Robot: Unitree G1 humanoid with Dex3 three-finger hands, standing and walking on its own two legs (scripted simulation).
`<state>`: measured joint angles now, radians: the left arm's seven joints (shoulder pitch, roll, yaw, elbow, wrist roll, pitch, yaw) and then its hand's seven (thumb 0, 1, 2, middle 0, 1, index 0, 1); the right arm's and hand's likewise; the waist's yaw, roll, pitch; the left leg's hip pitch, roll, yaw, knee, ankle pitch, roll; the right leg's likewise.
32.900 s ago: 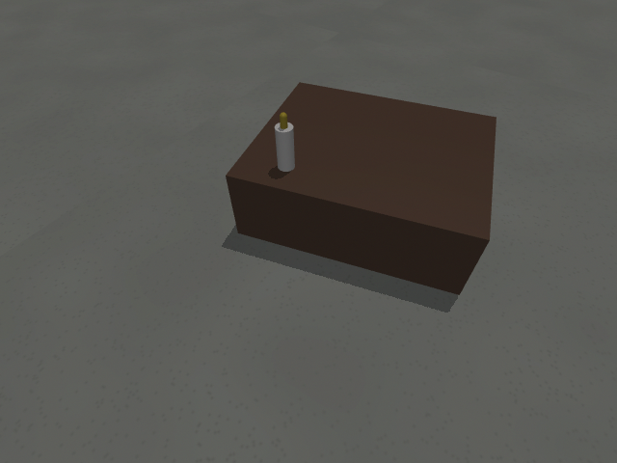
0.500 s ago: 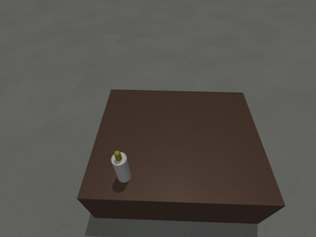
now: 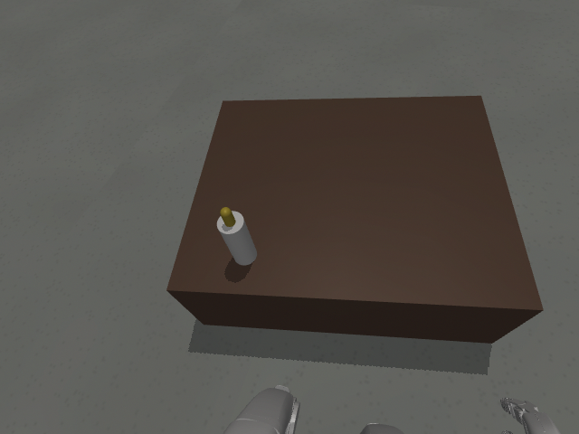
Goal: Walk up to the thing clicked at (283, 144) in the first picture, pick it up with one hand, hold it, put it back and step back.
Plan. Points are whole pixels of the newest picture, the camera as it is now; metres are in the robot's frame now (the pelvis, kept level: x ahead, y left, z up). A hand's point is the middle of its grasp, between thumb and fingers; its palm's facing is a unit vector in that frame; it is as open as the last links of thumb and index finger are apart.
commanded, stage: step back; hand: left
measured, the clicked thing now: (236, 234) +0.59 +0.21 -0.32
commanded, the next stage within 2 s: none
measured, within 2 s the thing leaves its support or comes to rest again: neither
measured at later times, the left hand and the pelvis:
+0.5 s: hand out of the picture -0.04 +0.32 -0.15, palm faces +0.07 -0.92 -0.38, open 7.4 cm; pelvis -0.12 +0.04 +0.01, yaw +2 degrees
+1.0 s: hand out of the picture -0.17 +0.31 -0.12, palm faces +0.02 -0.88 -0.47, open 7.4 cm; pelvis -0.27 +0.04 +0.00, yaw +1 degrees
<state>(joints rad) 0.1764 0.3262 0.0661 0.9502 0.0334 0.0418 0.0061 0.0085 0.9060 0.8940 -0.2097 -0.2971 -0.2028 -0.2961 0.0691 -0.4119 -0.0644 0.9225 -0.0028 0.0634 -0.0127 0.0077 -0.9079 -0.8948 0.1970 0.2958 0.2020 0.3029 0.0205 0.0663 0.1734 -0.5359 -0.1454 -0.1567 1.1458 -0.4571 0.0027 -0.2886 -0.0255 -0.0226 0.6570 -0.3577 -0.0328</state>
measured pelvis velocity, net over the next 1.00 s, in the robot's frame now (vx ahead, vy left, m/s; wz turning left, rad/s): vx -0.27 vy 0.04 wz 0.02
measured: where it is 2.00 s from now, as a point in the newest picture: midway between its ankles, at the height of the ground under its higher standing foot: outside the picture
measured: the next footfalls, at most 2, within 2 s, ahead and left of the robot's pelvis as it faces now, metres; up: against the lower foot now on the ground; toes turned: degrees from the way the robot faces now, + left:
left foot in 0.24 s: -0.01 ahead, +0.14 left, +0.00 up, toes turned +3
right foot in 0.68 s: -0.18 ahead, -0.09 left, +0.00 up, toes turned -2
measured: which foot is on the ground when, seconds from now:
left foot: up 0.00-0.22, down 0.24-0.74, up 0.76-1.00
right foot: down 0.00-0.28, up 0.30-0.66, down 0.68-1.00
